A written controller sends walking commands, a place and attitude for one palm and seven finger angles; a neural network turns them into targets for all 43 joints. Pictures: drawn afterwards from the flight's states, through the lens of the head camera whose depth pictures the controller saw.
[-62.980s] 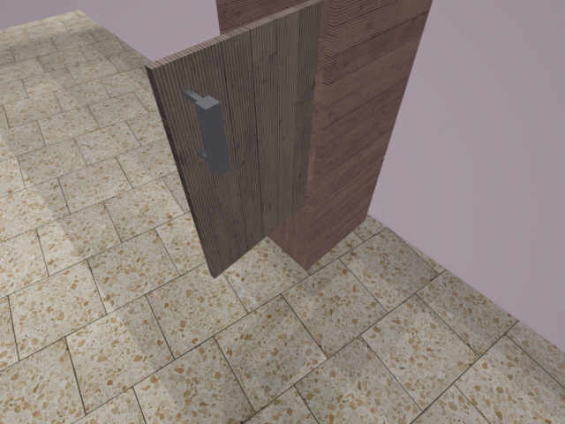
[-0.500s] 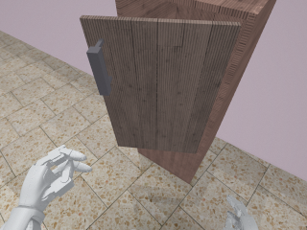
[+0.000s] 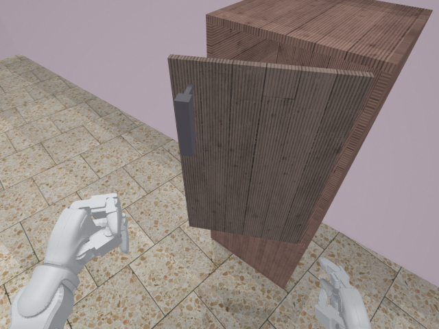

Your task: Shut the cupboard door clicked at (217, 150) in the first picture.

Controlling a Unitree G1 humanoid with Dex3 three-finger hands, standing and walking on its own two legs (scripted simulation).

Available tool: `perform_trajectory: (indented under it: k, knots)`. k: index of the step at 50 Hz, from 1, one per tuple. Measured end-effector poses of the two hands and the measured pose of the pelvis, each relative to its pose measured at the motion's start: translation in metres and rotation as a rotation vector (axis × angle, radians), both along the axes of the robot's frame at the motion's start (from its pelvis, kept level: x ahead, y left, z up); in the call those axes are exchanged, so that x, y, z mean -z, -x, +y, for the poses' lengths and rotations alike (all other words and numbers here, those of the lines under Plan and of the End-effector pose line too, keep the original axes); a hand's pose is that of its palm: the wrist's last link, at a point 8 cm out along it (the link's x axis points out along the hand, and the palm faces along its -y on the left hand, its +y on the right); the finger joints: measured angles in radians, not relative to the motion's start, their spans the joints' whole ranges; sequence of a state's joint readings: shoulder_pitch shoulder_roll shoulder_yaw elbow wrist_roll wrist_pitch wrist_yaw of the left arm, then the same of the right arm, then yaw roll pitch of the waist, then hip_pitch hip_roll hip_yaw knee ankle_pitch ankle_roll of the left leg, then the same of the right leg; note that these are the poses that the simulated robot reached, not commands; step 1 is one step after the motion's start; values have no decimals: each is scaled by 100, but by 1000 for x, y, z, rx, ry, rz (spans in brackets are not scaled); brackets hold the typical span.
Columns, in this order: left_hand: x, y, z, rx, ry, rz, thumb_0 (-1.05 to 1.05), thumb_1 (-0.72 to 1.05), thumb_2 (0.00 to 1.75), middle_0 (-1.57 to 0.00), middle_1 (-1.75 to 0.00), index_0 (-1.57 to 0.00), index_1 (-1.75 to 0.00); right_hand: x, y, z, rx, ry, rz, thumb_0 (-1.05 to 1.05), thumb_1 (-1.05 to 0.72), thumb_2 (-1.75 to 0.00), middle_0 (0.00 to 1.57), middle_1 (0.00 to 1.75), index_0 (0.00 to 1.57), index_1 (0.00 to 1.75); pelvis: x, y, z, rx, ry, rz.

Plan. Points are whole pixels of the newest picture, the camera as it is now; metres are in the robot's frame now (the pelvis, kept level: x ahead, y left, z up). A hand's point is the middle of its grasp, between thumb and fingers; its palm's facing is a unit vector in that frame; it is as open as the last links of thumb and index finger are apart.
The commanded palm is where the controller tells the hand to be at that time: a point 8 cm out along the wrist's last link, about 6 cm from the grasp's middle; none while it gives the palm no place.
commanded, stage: raise the hand and make a fist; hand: left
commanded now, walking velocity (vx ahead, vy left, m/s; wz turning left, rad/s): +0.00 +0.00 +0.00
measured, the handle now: (189, 120) +0.48 +0.12 +0.15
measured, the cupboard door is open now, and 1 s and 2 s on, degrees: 27 27 27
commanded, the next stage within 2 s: bring the fist close to the handle in 0.58 s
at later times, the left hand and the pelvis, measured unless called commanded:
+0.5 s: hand (119, 224) +0.22 +0.18 +0.15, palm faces -0.02 -1.00 -0.06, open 3.1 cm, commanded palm +0.19 +0.23 +0.15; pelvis -0.01 -0.01 +0.01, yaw +0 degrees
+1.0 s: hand (151, 195) +0.27 +0.14 +0.15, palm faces -0.04 -1.00 -0.07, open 3.1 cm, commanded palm +0.25 +0.19 +0.15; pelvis -0.01 -0.04 +0.01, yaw -1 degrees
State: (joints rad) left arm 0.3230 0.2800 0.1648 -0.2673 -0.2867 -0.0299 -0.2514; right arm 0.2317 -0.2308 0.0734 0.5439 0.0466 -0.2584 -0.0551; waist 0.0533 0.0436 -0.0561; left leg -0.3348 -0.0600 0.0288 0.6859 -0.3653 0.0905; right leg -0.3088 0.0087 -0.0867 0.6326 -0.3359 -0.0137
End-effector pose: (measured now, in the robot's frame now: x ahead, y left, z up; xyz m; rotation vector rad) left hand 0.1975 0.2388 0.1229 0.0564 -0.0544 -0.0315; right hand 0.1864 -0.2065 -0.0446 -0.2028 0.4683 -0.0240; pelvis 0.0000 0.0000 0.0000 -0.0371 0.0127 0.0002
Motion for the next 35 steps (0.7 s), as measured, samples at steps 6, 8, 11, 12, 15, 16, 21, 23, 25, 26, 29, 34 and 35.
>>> perform_trajectory:
  k: [6, 8, 11, 12, 15, 16, 21, 23, 25, 26, 29, 34, 35]
  knots:
    - [-17, -5, 9, -10, -9, -4, 2, 90, 90, -128, -147, -128, -148, 0, 2, 9, -20, -8, 31, 1, -90, -90, 20, 30, 20, 30, -5, 1, 1, -5, -2, -27]
    - [-23, -7, 10, -10, -14, -9, 2, 90, 90, -129, -148, -129, -149, 1, 4, 8, -18, -7, 43, 1, -90, -90, 20, 30, 20, 30, -7, 2, 1, -6, -3, -36]
    - [-32, -11, 11, -4, -14, -13, 2, 90, 90, -129, -149, -129, -149, 1, 8, 4, -9, -3, 56, 1, -90, -90, 20, 30, 20, 30, -9, 3, 0, -6, -6, -47]
    - [-33, -12, 11, -3, -12, -12, 2, 90, 90, -129, -149, -130, -150, 1, 9, 2, -4, -2, 59, 1, -90, -90, 20, 30, 20, 30, -10, 3, -1, -5, -7, -50]
    - [-32, -13, 9, 0, -1, 11, 1, 90, 90, -130, -149, -130, -150, 0, 13, -5, 15, -1, 63, 1, -90, -90, 20, 30, 20, 30, -11, 4, -2, -1, -9, -54]
    - [-31, -13, 7, 2, 3, 21, 1, 90, 90, -130, -149, -130, -150, 0, 14, -8, 22, 0, 63, 1, -90, -90, 20, 30, 20, 30, -11, 5, -3, 0, -11, -55]
    - [-24, -8, -2, 1, 6, 46, 1, 90, 90, -130, -150, -130, -150, -3, 20, -22, 45, 16, 62, 1, -90, -90, 20, 30, 20, 30, -12, 7, -8, 6, -14, -60]
    - [-24, -6, -5, -4, 3, 36, 2, 90, 90, -130, -150, -130, -150, -4, 22, -26, 49, 23, 61, 1, -90, -90, 20, 30, 20, 30, -12, 8, -10, 6, -15, -64]
    - [-26, -4, -7, -9, 0, 22, 2, 90, 90, -130, -150, -130, -150, -4, 23, -30, 51, 27, 61, 1, -90, -90, 20, 29, 20, 30, -12, 8, -13, 5, -16, -67]
    - [-27, -3, -8, -12, -2, 16, 2, 90, 90, -130, -150, -130, -150, -4, 24, -32, 52, 27, 60, 1, -90, -90, 20, 29, 20, 30, -12, 9, -14, 4, -16, -68]
    - [-28, -2, -11, -18, -13, 12, 2, 90, 90, -130, -150, -130, -150, -3, 25, -35, 54, 23, 59, 1, -90, -90, 20, 29, 20, 30, -12, 10, -17, 3, -18, -71]
    - [-30, -1, -19, -15, -26, 21, 2, 90, 90, -130, -150, -130, -150, 0, 26, -39, 56, 6, 53, 1, -90, -90, 20, 29, 20, 30, -12, 11, -23, 2, -21, -73]
    - [-30, 0, -21, -14, -27, 21, 2, 90, 90, -130, -150, -130, -150, 1, 26, -40, 55, 2, 51, 1, -90, -90, 20, 29, 20, 30, -12, 11, -24, 1, -22, -73]
